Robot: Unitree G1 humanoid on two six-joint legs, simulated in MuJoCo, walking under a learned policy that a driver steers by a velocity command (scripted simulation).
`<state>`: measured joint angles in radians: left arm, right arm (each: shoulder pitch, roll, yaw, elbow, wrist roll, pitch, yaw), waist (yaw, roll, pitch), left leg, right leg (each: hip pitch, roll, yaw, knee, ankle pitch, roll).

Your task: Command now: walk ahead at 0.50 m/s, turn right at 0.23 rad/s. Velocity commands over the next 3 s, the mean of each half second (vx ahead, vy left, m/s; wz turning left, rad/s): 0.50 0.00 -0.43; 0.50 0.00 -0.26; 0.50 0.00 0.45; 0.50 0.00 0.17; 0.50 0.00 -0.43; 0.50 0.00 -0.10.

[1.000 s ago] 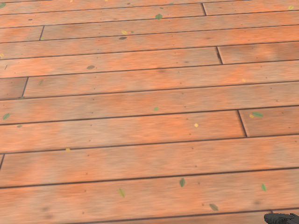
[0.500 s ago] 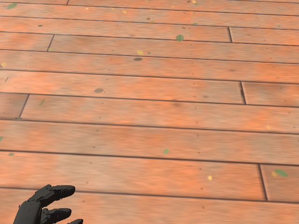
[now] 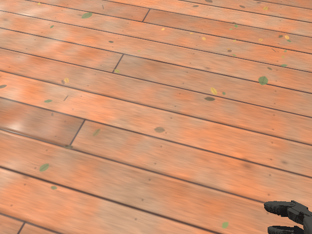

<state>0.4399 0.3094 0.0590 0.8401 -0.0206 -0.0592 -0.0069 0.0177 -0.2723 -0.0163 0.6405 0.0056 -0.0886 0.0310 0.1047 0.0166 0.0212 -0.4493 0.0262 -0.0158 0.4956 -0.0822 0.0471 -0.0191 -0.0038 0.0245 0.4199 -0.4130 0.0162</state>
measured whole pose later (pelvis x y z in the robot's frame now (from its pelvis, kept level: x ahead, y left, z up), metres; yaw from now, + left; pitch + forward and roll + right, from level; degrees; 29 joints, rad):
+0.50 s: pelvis +0.25 -0.02 +0.00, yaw -16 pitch +2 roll +2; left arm 0.07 0.26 0.04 0.62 -0.02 -0.02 -0.06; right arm 0.34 -0.30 -0.07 0.85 0.02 -0.05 -0.01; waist -0.08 -0.02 0.05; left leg 0.11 0.02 0.28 0.31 -0.42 -0.03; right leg -0.56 -0.04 -0.05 0.62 -0.12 -0.08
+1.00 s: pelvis +0.52 -0.11 +0.01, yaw -22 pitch +2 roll -2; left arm 0.32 0.30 0.06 0.76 -0.01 -0.06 0.00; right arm 0.11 -0.28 -0.02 0.72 0.02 -0.08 0.05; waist 0.06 0.04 0.02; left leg -0.57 0.05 -0.01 0.55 0.01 0.03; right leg 0.05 0.08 0.02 0.28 -0.35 -0.05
